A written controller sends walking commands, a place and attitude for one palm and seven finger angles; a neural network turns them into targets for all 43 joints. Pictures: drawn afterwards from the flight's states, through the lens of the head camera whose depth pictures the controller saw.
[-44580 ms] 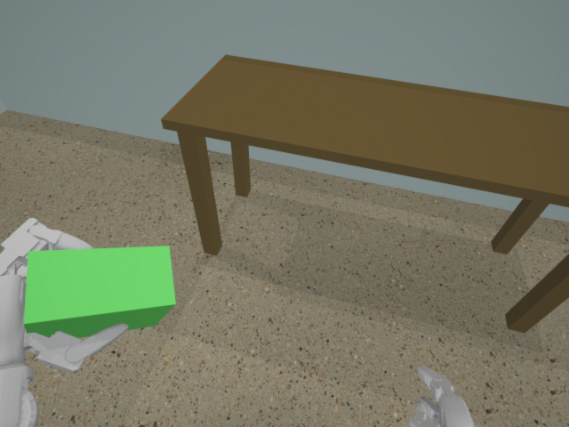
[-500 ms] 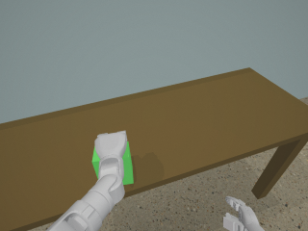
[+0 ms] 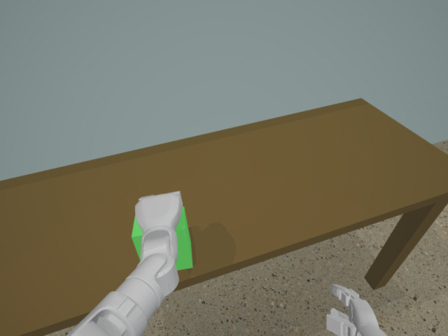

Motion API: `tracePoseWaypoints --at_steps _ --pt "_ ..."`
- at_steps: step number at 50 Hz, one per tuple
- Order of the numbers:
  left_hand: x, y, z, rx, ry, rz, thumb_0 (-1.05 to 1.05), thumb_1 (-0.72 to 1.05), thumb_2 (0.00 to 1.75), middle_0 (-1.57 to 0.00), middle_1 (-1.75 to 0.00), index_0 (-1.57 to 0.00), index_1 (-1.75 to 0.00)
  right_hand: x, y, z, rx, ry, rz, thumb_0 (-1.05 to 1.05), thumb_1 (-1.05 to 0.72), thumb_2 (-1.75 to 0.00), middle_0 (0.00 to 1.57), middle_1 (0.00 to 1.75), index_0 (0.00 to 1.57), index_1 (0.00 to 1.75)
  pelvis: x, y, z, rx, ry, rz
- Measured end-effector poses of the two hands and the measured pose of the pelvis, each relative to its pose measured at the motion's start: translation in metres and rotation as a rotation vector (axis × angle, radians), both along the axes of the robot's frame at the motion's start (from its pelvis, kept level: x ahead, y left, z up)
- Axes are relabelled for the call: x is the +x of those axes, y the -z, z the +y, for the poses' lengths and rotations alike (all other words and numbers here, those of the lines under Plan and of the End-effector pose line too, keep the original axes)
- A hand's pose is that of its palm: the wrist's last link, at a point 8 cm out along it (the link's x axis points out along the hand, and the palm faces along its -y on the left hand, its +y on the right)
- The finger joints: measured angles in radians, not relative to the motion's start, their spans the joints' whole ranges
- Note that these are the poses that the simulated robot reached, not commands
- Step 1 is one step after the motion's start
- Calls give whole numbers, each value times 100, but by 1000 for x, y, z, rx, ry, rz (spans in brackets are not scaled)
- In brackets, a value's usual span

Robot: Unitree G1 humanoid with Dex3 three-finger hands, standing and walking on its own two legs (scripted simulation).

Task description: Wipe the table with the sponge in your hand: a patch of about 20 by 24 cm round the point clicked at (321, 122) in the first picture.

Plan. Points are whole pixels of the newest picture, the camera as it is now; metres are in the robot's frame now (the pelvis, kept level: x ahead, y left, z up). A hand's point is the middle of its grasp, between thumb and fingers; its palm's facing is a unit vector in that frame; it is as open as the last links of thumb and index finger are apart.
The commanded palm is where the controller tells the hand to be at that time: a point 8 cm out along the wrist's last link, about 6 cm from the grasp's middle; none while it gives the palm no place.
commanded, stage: slide across to the third lane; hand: left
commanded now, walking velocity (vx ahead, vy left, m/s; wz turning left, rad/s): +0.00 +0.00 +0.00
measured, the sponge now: (166, 247) +0.31 +0.18 -0.04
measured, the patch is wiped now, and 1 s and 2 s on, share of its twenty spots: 0.65 0.75 0.95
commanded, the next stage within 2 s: wipe forward along the third lane in 0.12 s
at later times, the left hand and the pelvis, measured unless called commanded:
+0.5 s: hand (166, 224) +0.33 +0.18 +0.02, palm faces -0.08 -0.03 -1.00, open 10.7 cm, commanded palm +0.32 +0.15 +0.06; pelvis -0.01 +0.01 +0.00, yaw +0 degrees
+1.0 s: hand (169, 208) +0.37 +0.18 +0.02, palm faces -0.08 +0.00 -1.00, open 10.6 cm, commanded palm +0.37 +0.18 +0.06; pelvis -0.04 +0.00 -0.02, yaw -1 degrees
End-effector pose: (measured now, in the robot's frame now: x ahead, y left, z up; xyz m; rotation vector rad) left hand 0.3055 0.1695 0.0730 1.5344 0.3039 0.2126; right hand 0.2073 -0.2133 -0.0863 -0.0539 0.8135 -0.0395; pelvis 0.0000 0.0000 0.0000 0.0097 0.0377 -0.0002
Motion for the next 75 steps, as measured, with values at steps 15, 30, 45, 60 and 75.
tracePoseWaypoints --at_steps 15,30,45,60,75 --pt "0 0 0 -7 5 -4 -2 -55 102 -65 -132 -69 -130 12 -7 12 5 -25 -17 2 -90 -90 20 30 20 30 3 0 5 -3 -2 -1" --pt "19 0 0 7 -3 27 -2 -59 102 -72 -126 -76 -124 -21 10 5 -40 7 47 2 -90 -90 20 30 20 30 -12 5 4 -3 -7 36" --pt "43 -2 0 32 -37 28 -2 -61 103 -73 -125 -78 -123 -115 43 -34 -98 150 194 1 -90 -90 20 30 20 30 -35 15 -3 1 12 91" --pt "72 -6 9 32 -56 37 -1 -60 103 -73 -126 -76 -125 -177 54 -57 -139 241 272 1 -90 -90 20 30 20 30 -45 21 -8 0 27 148" --pt "111 -5 20 36 -68 57 0 -61 103 -73 -127 -76 -125 -185 58 -50 -143 244 320 1 -90 -90 20 30 20 30 -32 24 -1 -19 32 210"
